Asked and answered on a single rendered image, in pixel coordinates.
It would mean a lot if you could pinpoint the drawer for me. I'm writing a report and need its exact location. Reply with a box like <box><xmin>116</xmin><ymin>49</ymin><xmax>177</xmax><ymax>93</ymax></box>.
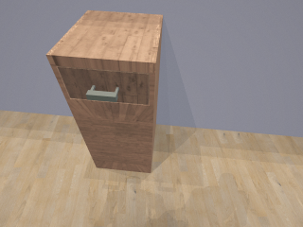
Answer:
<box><xmin>58</xmin><ymin>66</ymin><xmax>151</xmax><ymax>105</ymax></box>

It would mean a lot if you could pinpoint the handle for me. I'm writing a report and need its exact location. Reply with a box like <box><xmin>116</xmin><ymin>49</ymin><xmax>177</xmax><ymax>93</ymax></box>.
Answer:
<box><xmin>86</xmin><ymin>85</ymin><xmax>119</xmax><ymax>102</ymax></box>

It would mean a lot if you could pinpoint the cabinet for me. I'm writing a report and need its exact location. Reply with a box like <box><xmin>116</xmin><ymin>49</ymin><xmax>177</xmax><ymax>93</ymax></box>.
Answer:
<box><xmin>46</xmin><ymin>10</ymin><xmax>163</xmax><ymax>173</ymax></box>

